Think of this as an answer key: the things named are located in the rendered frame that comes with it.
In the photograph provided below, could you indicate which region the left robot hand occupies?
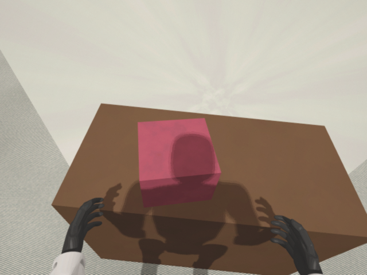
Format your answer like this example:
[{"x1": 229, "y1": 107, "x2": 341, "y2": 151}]
[{"x1": 61, "y1": 198, "x2": 104, "y2": 254}]

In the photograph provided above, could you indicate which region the left robot forearm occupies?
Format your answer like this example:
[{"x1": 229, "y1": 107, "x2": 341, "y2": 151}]
[{"x1": 49, "y1": 252, "x2": 85, "y2": 275}]

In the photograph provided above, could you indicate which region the carton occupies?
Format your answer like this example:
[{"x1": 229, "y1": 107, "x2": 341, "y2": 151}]
[{"x1": 138, "y1": 118, "x2": 221, "y2": 207}]

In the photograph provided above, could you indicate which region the right robot hand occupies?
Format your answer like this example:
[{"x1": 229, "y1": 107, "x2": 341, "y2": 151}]
[{"x1": 270, "y1": 215, "x2": 323, "y2": 275}]

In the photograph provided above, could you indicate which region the pedestal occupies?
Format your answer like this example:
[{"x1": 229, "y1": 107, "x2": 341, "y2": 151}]
[{"x1": 51, "y1": 103, "x2": 367, "y2": 275}]

